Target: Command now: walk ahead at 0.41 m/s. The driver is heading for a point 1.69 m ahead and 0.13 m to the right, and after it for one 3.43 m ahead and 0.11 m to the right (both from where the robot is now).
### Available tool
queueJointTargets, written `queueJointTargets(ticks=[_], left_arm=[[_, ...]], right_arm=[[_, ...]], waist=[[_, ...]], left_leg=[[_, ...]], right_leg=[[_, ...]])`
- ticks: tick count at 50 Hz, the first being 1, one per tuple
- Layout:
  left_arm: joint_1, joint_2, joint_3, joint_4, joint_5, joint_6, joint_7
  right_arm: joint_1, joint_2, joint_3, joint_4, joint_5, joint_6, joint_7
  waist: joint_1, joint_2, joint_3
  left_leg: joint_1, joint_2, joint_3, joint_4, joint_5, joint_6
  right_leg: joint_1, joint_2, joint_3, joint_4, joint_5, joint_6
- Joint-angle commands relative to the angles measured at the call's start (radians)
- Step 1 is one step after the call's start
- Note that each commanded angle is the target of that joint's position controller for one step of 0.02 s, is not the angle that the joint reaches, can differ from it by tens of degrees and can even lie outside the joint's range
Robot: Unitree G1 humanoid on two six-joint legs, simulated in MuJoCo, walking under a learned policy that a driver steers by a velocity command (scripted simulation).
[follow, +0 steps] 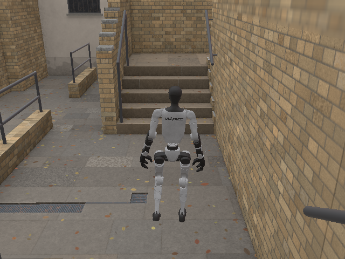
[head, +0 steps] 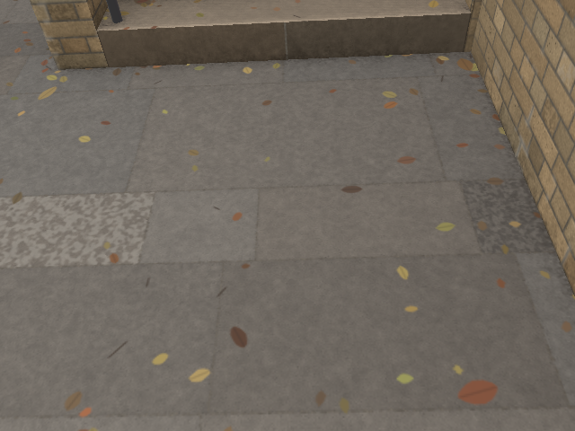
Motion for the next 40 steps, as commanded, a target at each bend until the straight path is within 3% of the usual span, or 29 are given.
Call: queueJointTargets(ticks=[1,2,4,7,12,16,18,19,20,21,22,23,24,25,26,27,29,30,32,35,40], left_arm=[[0.08,0.113,-0.004,-0.015,0.007,-0.017,-0.02],[0.055,0.1,-0.009,-0.026,0.009,-0.015,-0.022],[0.11,0.072,-0.019,-0.012,0.015,-0.007,-0.014],[0.18,0.103,-0.014,-0.004,0.018,-0.002,0.007],[0.218,0.117,-0.01,-0.02,0.011,0.01,0.026],[0.266,0.116,-0.002,-0.005,0.0,0.021,0.028],[0.248,0.135,0.008,-0.01,0.0,0.029,0.03],[0.23,0.151,0.013,-0.017,0.002,0.032,0.032],[0.215,0.167,0.019,-0.022,0.004,0.038,0.032],[0.19,0.169,0.019,-0.03,0.007,0.046,0.031],[0.162,0.156,0.01,-0.052,0.012,0.045,0.027],[0.284,0.02,-0.028,-0.07,0.01,0.026,0.008],[0.265,0.024,-0.031,-0.051,-0.01,-0.009,-0.002],[0.152,0.107,-0.006,-0.095,-0.04,-0.026,-0.003],[0.067,0.132,-0.003,-0.124,-0.046,-0.032,0.005],[0.029,0.135,0.008,-0.129,-0.032,-0.027,0.016],[0.084,0.09,0.015,-0.122,-0.015,0.007,0.028],[0.099,0.066,0.013,-0.121,-0.015,0.019,0.031],[0.045,0.073,0.015,-0.149,-0.009,0.032,0.033],[-0.087,0.092,0.019,-0.197,0.006,0.03,0.029],[-0.277,0.068,0.002,-0.245,-0.006,0.02,0.005]], right_arm=[[-0.1,-0.063,-0.009,-0.11,-0.003,-0.05,0.006],[-0.099,-0.079,-0.019,-0.106,-0.016,-0.046,0.005],[-0.099,-0.067,-0.023,-0.093,-0.018,-0.03,0.012],[-0.202,-0.036,-0.02,-0.128,-0.026,-0.017,0.015],[-0.414,-0.009,-0.003,-0.196,-0.018,-0.022,0.033],[-0.517,-0.011,0.006,-0.236,-0.012,-0.033,0.057],[-0.518,-0.028,0.003,-0.249,-0.011,-0.042,0.069],[-0.48,-0.052,-0.007,-0.244,-0.012,-0.045,0.07],[-0.406,-0.086,-0.023,-0.228,-0.013,-0.045,0.067],[-0.238,-0.131,-0.047,-0.18,-0.011,-0.044,0.061],[-0.046,-0.181,-0.069,-0.13,-0.017,-0.038,0.051],[0.113,-0.281,-0.092,-0.098,-0.047,-0.033,0.044],[0.106,-0.209,-0.066,-0.086,-0.045,-0.028,0.042],[-0.002,-0.153,-0.048,-0.098,-0.032,-0.03,0.044],[-0.11,-0.106,-0.033,-0.124,-0.029,-0.035,0.045],[-0.176,-0.07,-0.021,-0.129,-0.038,-0.042,0.051],[-0.208,-0.038,-0.01,-0.114,-0.051,-0.05,0.059],[-0.193,-0.048,-0.012,-0.103,-0.048,-0.051,0.057],[-0.16,-0.085,-0.017,-0.085,-0.049,-0.054,0.044],[-0.101,-0.114,-0.022,-0.072,-0.046,-0.048,0.021],[-0.004,-0.14,-0.026,-0.053,-0.028,-0.038,0.01]], waist=[[0.008,-0.113,0.12],[-0.008,-0.118,0.123],[-0.006,-0.136,0.113],[0.011,-0.1,0.118],[0.055,-0.109,0.149],[0.065,-0.112,0.184],[0.038,-0.124,0.165],[0.007,-0.146,0.125],[-0.036,-0.178,0.062],[-0.123,-0.19,-0.035],[-0.205,-0.175,-0.155],[-0.156,0.079,-0.354],[-0.153,0.147,-0.438],[-0.136,0.13,-0.257],[-0.102,0.04,-0.135],[-0.061,-0.034,-0.057],[0.008,0.008,-0.013],[0.018,0.021,0.007],[0.024,0.022,0.052],[-0.004,0.005,0.078],[-0.069,0.008,0.098]], left_leg=[[-0.525,0.084,-0.054,0.22,0.171,0.049],[-0.468,0.107,-0.048,0.142,0.223,0.043],[-0.4,0.114,-0.014,0.062,0.285,0.021],[-0.454,0.106,0.012,-0.064,0.357,-0.015],[-0.387,0.059,0.062,-0.375,0.504,-0.03],[-0.383,0.037,0.071,-0.491,0.488,0.002],[-0.333,0.018,0.079,-0.527,0.433,0.03],[-0.256,-0.009,0.095,-0.53,0.399,0.046],[-0.143,-0.046,0.117,-0.519,0.361,0.064],[0.071,-0.081,0.138,-0.532,0.367,0.092],[0.4,0.013,0.033,-0.493,0.379,0.141],[0.83,0.315,-0.474,-0.544,0.18,0.32],[0.85,0.382,-0.764,-0.738,0.118,0.335],[0.713,0.334,-0.606,-0.76,0.116,0.267],[0.521,0.3,-0.441,-0.783,0.202,0.228],[0.346,0.262,-0.33,-0.818,0.29,0.203],[0.162,0.2,-0.206,-0.879,0.319,0.178],[0.117,0.19,-0.173,-0.905,0.325,0.185],[0.076,0.186,-0.128,-0.945,0.355,0.199],[0.127,0.176,-0.088,-0.959,0.4,0.188],[0.2,0.151,-0.015,-0.946,0.396,0.143]], right_leg=[[0.269,-0.317,0.529,-0.446,-0.188,-0.148],[0.231,-0.273,0.42,-0.455,-0.056,-0.122],[0.215,-0.217,0.284,-0.463,0.146,-0.103],[0.26,-0.21,0.214,-0.468,0.363,-0.123],[0.262,-0.189,0.132,-0.51,0.375,-0.114],[0.37,-0.228,0.108,-0.477,0.438,-0.119],[0.429,-0.249,0.094,-0.417,0.587,-0.109],[0.452,-0.254,0.088,-0.36,0.762,-0.099],[0.469,-0.253,0.082,-0.267,0.958,-0.088],[0.433,-0.219,0.051,-0.08,1.076,-0.066],[0.221,-0.183,0.043,0.175,0.918,-0.036],[-0.209,0.0,0.043,0.627,0.348,0.032],[-0.333,0.069,0.214,0.81,-0.219,0.017],[-0.434,-0.001,0.217,0.862,-0.188,-0.005],[-0.427,-0.061,0.179,0.821,-0.096,-0.016],[-0.378,-0.102,0.157,0.751,-0.028,-0.016],[-0.25,-0.149,0.162,0.657,0.027,-0.018],[-0.237,-0.156,0.153,0.625,0.029,-0.014],[-0.284,-0.17,0.14,0.544,0.086,0.008],[-0.384,-0.175,0.128,0.353,0.263,0.037],[-0.323,-0.106,0.066,0.043,0.434,0.042]])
